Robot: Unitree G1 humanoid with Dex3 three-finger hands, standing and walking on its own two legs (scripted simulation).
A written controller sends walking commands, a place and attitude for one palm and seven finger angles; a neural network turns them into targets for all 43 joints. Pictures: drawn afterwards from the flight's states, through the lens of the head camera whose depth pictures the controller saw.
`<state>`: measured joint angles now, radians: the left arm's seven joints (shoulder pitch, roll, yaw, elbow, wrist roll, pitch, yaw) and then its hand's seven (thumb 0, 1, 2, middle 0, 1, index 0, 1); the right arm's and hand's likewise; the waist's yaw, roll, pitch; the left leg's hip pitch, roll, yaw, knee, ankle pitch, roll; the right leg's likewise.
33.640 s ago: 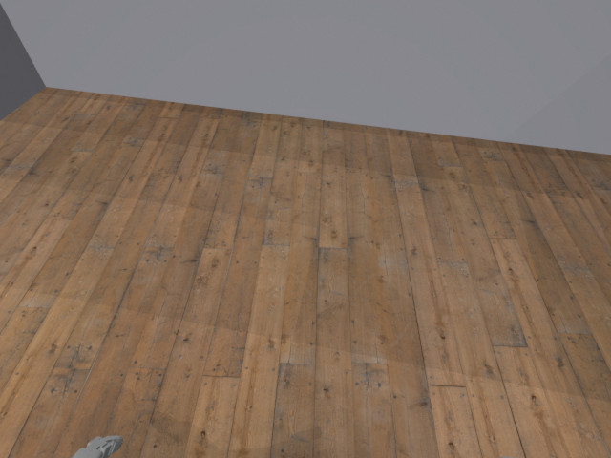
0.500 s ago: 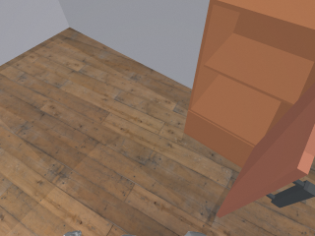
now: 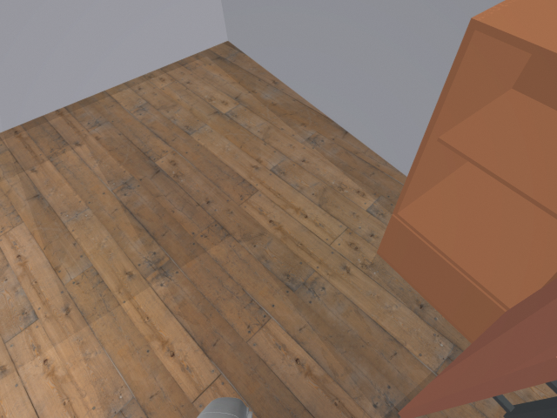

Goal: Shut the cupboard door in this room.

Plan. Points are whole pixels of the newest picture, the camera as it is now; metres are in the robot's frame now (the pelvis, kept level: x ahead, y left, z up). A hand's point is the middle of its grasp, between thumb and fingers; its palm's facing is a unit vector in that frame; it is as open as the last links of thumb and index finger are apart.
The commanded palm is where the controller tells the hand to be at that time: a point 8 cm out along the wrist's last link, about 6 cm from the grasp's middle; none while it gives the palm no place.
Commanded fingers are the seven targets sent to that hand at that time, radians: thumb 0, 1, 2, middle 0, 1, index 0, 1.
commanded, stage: turn or walk to find it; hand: left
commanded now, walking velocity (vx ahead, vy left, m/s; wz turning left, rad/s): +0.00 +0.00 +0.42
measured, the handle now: (530, 398) +0.18 -0.30 -0.04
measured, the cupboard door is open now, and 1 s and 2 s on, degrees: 88 83 83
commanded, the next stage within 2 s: stand and wait in 0.08 s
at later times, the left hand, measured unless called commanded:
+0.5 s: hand out of the picture +0.02 +0.23 -0.18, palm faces +0.06 -0.98 -0.20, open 7.4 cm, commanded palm none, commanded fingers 0.00 0.90 0.90 -0.20 -0.30 -0.20 -0.30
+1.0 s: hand out of the picture +0.12 +0.27 -0.18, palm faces -0.18 -0.96 -0.22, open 7.4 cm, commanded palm none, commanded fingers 0.00 0.90 0.90 -0.20 -0.30 -0.20 -0.30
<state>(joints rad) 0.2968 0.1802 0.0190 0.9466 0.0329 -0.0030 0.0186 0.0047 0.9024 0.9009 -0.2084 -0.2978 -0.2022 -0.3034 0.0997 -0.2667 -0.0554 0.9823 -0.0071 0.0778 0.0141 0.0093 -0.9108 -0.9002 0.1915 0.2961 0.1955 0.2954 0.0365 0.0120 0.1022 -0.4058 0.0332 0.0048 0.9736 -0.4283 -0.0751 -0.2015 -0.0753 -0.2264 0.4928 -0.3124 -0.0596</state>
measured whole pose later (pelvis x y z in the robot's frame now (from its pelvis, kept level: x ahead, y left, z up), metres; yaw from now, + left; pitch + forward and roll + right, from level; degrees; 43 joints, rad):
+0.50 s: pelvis +0.00 +0.04 +0.00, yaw +1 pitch -1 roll +0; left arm 0.22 0.20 0.03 1.04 0.02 0.04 0.01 0.00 0.91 0.90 -0.20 -0.30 -0.20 -0.30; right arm 0.15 -0.16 -0.04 1.03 -0.01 0.01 -0.03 0.00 -0.92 -0.90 0.20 0.30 0.20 0.30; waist 0.04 -0.02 0.08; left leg -0.13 0.02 0.13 0.47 -0.31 0.03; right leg -0.29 -0.07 -0.04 0.68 -0.38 0.05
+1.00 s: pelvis -0.01 +0.07 +0.00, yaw -14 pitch +0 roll -2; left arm 0.16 0.27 0.10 0.95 0.03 0.07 -0.02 0.01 0.91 0.90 -0.20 -0.30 -0.20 -0.30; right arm 0.22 -0.18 -0.04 0.95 -0.02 0.00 -0.03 0.01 -0.91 -0.90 0.20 0.30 0.20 0.30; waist 0.01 -0.04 0.09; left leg -0.22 0.07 0.12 0.52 -0.30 0.02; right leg -0.49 0.02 0.03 1.07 -0.44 0.04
